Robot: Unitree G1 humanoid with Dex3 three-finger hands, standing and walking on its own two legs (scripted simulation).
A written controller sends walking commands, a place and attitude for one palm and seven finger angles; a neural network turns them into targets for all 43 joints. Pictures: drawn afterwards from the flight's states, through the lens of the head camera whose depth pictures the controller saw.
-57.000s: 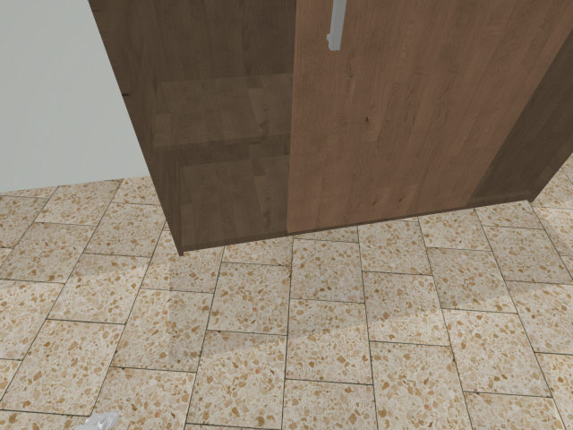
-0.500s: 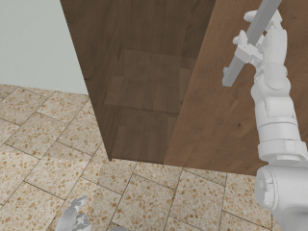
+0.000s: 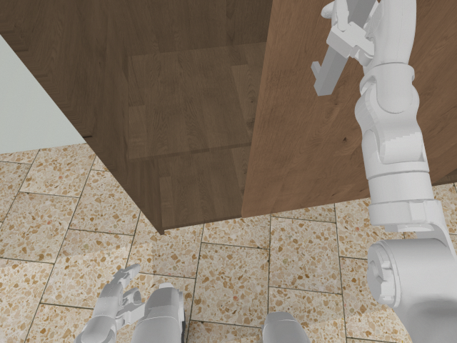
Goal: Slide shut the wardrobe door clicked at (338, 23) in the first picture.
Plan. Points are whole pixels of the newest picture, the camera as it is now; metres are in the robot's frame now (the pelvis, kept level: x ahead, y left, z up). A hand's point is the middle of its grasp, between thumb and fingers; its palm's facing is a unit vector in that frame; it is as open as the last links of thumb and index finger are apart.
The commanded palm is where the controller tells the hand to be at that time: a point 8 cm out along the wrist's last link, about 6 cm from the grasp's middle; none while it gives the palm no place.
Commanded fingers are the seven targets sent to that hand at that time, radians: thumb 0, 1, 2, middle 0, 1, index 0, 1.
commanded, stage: step sideways, sliding the door along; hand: right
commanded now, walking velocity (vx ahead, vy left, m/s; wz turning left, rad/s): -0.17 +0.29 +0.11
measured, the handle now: out of the picture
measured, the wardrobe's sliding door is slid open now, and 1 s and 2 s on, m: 0.34 0.12 0.00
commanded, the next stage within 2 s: none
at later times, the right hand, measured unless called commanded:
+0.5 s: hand (270, 33) +0.46 -0.09 +0.23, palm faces +0.32 +0.94 -0.09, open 6.7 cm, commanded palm +0.43 -0.05 +0.22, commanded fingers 0.00 -0.90 -0.90 0.45 1.40 0.45 1.40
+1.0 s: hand (168, 50) +0.44 +0.04 +0.22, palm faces +0.06 +0.99 -0.12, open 7.3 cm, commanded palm +0.43 +0.02 +0.22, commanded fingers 0.00 -0.90 -0.90 0.45 1.40 0.45 1.40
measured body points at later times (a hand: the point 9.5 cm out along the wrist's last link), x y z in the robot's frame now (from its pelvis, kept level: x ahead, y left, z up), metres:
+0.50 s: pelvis +0.09 +0.11 +0.00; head +0.19 +0.10 +0.44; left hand +0.34 +0.28 -0.11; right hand +0.44 -0.14 +0.23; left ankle +0.12 +0.22 -0.73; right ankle +0.05 -0.07 -0.72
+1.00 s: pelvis +0.09 +0.15 +0.00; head +0.19 +0.15 +0.44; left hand +0.33 +0.33 -0.11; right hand +0.43 -0.01 +0.23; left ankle +0.12 +0.25 -0.71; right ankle +0.07 -0.05 -0.73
